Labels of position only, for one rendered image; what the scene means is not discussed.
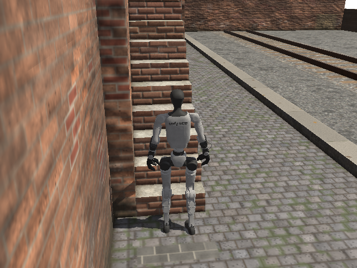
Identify stairs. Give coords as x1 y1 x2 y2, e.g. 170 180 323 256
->
128 0 206 217

